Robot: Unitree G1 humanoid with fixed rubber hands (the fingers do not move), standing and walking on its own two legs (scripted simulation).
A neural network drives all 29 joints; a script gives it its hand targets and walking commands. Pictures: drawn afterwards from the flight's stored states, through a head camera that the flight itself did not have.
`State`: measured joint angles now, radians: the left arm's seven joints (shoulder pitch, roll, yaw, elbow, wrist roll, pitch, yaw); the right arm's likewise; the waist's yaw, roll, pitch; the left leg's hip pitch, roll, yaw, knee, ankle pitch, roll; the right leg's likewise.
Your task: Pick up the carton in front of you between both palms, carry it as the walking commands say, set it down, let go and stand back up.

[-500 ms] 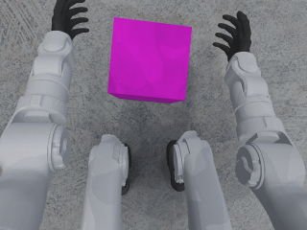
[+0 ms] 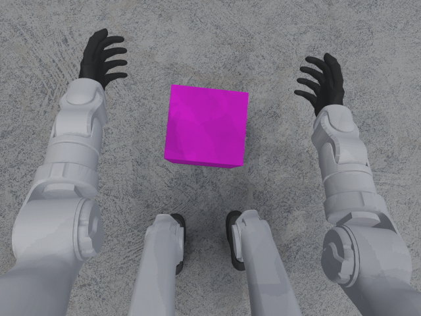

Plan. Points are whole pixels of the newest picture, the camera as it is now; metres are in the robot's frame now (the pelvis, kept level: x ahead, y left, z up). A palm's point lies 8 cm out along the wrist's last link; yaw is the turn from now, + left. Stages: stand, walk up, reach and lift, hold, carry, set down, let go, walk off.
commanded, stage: set down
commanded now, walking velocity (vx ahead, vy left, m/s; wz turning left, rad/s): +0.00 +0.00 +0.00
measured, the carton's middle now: (205, 132) +0.49 -0.01 -0.47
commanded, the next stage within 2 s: let go in 0.08 s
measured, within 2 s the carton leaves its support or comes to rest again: neither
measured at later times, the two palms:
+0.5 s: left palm (39, 135) +0.41 +0.21 +0.01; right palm (397, 142) +0.39 -0.23 +0.02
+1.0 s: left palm out of the picture +0.26 +0.23 +0.11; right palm out of the picture +0.26 -0.24 +0.12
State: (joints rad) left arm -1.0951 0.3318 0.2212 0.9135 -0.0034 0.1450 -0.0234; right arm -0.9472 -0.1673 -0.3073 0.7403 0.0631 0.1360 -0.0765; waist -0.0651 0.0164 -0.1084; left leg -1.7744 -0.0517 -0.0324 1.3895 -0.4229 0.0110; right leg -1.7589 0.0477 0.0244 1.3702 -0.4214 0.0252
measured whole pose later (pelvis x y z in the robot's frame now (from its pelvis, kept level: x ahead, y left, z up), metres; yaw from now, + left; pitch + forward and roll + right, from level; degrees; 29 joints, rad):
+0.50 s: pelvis +0.06 -0.01 +0.12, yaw +2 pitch +33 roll +0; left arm -0.44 0.19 0.19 0.63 0.06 0.07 0.01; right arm -0.37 -0.19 -0.18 0.60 -0.03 0.05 0.06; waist -0.04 -0.01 -0.08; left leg -1.10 -0.05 -0.05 0.84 -0.31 0.00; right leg -1.10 0.03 0.03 0.85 -0.32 0.00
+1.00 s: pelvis +0.10 +0.00 +0.19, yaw +0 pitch +3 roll +0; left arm 0.21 0.21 0.05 0.46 0.01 0.04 -0.05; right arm 0.24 -0.22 -0.04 0.44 0.01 0.04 0.07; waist -0.01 -0.01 0.03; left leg -0.22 -0.03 -0.04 0.43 -0.25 0.01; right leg -0.22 0.03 0.06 0.43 -0.25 0.00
